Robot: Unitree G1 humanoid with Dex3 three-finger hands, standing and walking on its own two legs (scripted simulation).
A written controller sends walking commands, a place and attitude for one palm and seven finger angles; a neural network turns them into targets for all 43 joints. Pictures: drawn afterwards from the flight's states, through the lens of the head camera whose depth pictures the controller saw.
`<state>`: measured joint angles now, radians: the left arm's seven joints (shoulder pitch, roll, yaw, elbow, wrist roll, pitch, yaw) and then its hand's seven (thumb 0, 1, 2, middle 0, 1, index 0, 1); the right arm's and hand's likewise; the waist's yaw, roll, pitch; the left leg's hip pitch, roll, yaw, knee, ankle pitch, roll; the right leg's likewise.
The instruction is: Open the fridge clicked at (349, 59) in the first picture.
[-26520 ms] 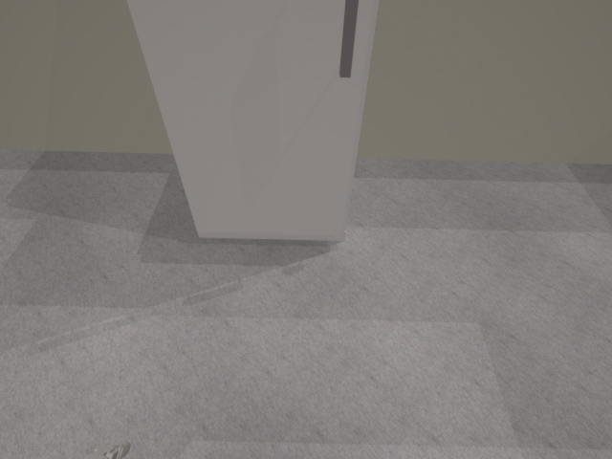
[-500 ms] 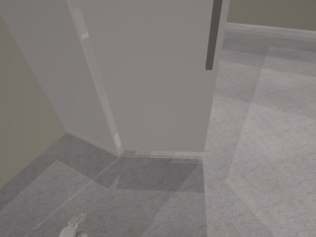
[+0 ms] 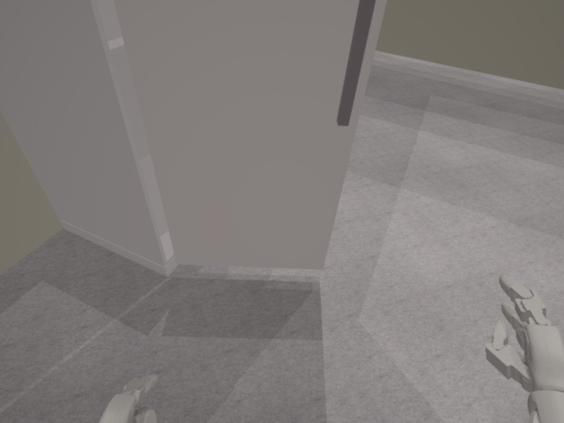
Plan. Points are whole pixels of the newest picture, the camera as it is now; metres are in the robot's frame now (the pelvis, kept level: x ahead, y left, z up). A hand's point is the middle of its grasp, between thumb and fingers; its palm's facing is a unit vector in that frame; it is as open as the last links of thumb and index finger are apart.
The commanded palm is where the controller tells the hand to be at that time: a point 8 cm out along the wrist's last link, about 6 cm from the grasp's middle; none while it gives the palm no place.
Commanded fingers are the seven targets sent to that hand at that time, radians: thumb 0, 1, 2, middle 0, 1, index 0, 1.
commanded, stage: let the arm hang, fingers relaxed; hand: right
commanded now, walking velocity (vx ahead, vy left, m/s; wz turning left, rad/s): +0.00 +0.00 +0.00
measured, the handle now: (358, 31) +0.86 -0.11 +0.26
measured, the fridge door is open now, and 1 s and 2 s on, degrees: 65 65 65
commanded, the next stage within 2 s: look to check the result in 1.00 s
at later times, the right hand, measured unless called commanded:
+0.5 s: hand out of the picture +0.02 -0.22 -0.15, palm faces -0.05 +0.97 -0.24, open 7.2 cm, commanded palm none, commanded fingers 0.00 -0.90 -0.90 0.20 0.30 0.20 0.30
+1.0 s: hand out of the picture +0.08 -0.21 -0.15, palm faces -0.07 +0.98 -0.20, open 7.3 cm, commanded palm none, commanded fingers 0.00 -0.90 -0.90 0.20 0.30 0.20 0.30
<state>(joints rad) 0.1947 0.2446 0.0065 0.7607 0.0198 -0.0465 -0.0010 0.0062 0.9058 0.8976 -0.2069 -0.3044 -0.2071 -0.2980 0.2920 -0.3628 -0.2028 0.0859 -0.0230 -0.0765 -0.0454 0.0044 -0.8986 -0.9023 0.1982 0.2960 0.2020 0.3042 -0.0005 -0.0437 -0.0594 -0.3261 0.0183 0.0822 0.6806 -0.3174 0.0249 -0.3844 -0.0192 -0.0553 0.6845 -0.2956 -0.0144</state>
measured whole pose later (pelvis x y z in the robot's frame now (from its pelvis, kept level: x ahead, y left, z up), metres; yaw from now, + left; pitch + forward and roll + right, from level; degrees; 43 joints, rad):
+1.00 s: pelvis +0.04 -0.04 +0.03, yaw +3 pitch -1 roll +0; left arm 0.23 0.16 0.00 1.15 0.02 0.01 0.02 0.00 0.92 0.90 -0.20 -0.30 -0.20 -0.30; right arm 0.21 -0.17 0.01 1.14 -0.02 -0.01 -0.03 0.01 -0.92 -0.90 0.20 0.30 0.20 0.30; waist 0.02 0.00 0.04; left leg -0.14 0.05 0.02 0.38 -0.23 -0.04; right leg -0.18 0.01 -0.15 0.38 -0.20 -0.06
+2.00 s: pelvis +0.06 -0.04 +0.03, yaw +3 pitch -1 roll +0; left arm 0.23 0.15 0.00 1.16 0.02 0.00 0.03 0.00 0.91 0.90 -0.20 -0.30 -0.20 -0.30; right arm 0.23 -0.16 0.01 1.16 -0.02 -0.01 -0.04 0.01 -0.91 -0.90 0.20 0.30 0.20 0.30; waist 0.01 0.01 0.05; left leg -0.12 0.05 0.01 0.37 -0.24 -0.04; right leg -0.15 0.02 -0.15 0.37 -0.22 -0.07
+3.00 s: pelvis +0.05 -0.04 +0.03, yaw +3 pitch -1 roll +0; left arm 0.25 0.14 0.01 1.16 0.02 0.00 0.03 0.00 0.91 0.90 -0.20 -0.30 -0.20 -0.30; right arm 0.24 -0.15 0.01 1.16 -0.02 -0.01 -0.04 0.00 -0.91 -0.90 0.20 0.30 0.20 0.30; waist 0.02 0.01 0.05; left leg -0.12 0.05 0.01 0.37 -0.23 -0.04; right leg -0.15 0.02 -0.15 0.37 -0.20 -0.07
